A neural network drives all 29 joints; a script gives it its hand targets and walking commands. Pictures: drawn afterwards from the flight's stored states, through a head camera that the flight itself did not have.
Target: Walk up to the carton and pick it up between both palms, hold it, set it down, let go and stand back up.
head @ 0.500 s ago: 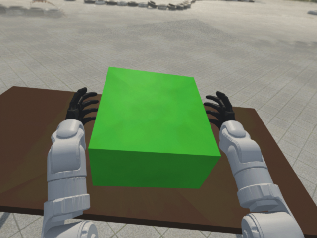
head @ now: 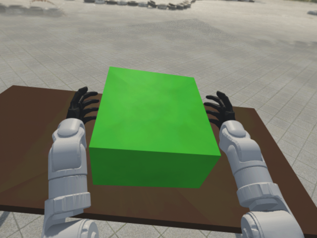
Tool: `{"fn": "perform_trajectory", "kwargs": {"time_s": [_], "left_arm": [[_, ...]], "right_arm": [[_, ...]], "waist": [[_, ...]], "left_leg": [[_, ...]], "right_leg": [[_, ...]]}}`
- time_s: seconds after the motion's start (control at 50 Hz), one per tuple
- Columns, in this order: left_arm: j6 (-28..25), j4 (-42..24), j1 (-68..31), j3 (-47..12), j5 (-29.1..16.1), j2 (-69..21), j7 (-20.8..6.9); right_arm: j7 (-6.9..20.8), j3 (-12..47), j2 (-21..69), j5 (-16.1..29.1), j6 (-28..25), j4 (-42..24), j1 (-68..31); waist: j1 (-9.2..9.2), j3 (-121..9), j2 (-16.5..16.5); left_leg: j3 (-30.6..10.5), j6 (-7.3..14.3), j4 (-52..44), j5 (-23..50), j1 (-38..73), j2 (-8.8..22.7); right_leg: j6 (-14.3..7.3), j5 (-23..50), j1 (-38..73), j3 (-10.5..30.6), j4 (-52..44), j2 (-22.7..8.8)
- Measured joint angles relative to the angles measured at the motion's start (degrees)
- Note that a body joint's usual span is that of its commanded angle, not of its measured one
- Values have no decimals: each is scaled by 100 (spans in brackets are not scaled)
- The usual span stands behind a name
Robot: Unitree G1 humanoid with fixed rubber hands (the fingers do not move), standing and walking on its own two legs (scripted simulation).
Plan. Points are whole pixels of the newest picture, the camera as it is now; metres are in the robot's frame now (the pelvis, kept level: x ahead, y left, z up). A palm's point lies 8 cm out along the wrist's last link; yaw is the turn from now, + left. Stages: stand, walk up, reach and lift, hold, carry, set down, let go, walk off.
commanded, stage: hold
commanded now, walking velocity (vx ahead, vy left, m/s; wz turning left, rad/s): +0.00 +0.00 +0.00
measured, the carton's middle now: (151, 122) +0.42 +0.02 +0.14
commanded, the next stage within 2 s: none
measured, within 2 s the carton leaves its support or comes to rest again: neither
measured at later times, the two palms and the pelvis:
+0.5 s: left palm (77, 120) +0.35 +0.20 +0.20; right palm (226, 122) +0.36 -0.16 +0.20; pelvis +0.00 +0.00 +0.00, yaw +0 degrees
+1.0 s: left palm (76, 119) +0.35 +0.20 +0.20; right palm (225, 121) +0.36 -0.16 +0.20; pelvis +0.00 +0.00 +0.00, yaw +0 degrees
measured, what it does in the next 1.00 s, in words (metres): stands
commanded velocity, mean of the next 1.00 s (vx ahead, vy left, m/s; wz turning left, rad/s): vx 0.00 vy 0.00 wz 0.00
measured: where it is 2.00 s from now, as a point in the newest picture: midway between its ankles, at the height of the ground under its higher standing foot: outside the picture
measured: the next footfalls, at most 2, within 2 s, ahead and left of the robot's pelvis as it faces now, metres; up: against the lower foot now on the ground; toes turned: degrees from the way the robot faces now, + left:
none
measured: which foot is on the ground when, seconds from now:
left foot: down 0.00-1.00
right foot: down 0.00-1.00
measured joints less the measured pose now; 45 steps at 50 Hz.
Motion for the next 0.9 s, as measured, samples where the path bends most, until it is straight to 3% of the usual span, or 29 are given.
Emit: {"fn": "perform_trajectory", "kwargs": {"time_s": [0.54,0.9], "left_arm": [[57,-194,129,-37,-28,-7,3],[-13,6,-21,12,-12,19,-11]], "right_arm": [[-31,78,-21,69,70,-202,104],[-7,-10,14,-27,0,-21,-20]], "waist": [[-31,27,20],[-10,7,14]], "left_leg": [[-12,-5,34,-39,36,2],[-13,2,8,1,-11,-5]], "right_leg": [[-4,-21,60,-16,-9,7],[-3,5,4,-22,-12,2]]}}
